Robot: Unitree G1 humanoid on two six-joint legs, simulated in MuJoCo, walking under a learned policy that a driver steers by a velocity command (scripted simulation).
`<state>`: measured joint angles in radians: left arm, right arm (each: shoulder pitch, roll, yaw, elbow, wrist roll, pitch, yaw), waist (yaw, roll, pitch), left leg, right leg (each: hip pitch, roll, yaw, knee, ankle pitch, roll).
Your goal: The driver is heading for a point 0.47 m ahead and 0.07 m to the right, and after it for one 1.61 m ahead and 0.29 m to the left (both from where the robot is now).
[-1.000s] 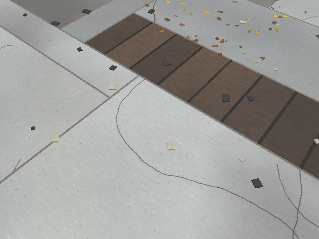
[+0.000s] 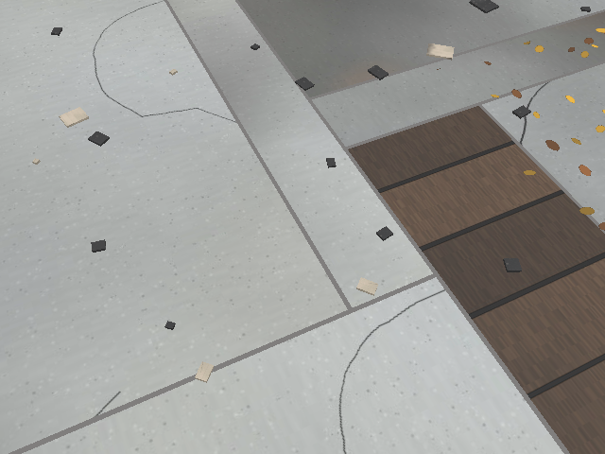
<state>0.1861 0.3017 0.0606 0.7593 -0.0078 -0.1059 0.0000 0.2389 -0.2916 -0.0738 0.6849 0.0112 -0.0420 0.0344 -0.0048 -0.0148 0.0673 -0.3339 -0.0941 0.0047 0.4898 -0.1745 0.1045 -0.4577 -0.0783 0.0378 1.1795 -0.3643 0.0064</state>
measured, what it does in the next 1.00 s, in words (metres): walks ahead: right foot, then left foot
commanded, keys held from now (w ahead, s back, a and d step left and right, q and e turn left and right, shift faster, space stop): w+q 0.04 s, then w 0.06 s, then w+e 0.28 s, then w+q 0.62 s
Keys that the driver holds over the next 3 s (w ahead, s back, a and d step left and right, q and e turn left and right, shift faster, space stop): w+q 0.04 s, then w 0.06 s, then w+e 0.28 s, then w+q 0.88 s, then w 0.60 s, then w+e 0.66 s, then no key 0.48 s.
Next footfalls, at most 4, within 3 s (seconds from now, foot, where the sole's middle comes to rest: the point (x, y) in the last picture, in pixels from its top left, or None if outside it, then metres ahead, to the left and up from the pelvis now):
0.38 right None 0.40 -0.14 -0.77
0.94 left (276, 341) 0.70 0.07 -0.77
1.38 right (321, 232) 1.02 -0.04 -0.77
1.88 left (197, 199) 1.14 0.31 -0.77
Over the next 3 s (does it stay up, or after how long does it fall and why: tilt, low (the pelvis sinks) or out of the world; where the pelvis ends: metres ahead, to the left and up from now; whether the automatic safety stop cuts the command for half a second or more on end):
stays up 1.56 0.31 -0.01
